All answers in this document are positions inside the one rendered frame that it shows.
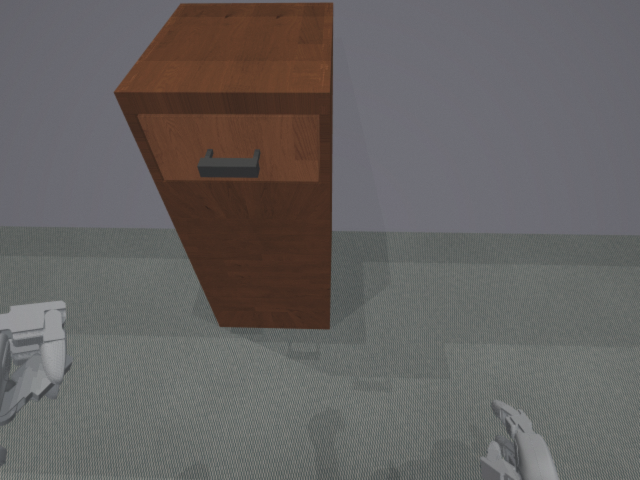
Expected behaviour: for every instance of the drawer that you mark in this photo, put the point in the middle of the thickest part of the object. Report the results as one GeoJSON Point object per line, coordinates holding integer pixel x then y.
{"type": "Point", "coordinates": [289, 144]}

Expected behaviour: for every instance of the robot left hand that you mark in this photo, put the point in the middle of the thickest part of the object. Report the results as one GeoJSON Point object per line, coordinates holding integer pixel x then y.
{"type": "Point", "coordinates": [33, 335]}

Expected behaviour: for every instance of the handle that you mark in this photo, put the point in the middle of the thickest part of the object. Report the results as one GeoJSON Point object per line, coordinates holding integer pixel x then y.
{"type": "Point", "coordinates": [229, 167]}

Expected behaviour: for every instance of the robot right hand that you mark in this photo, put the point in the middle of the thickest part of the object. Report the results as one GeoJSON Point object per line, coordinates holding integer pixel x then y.
{"type": "Point", "coordinates": [528, 458]}

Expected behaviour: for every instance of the cabinet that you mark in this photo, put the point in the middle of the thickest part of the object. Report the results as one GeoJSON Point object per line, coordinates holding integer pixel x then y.
{"type": "Point", "coordinates": [261, 250]}

